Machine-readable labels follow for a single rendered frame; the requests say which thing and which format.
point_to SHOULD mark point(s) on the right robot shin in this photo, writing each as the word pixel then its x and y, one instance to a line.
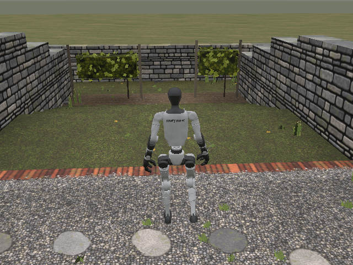
pixel 192 197

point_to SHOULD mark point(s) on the left robot forearm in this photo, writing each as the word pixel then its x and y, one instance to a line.
pixel 149 150

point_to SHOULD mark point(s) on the robot left hand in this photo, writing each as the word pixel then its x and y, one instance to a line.
pixel 146 164

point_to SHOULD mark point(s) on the robot left upper arm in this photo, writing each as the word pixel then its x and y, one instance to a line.
pixel 155 126

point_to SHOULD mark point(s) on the robot right hand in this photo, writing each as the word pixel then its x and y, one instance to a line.
pixel 202 157

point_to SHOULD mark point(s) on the right robot forearm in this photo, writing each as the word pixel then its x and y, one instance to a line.
pixel 202 145

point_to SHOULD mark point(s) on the left robot shin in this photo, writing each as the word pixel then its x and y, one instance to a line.
pixel 166 199

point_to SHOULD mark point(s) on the robot right upper arm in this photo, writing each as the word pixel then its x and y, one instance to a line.
pixel 195 125

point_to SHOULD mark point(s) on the robot shin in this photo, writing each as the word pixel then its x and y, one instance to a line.
pixel 166 199
pixel 192 197

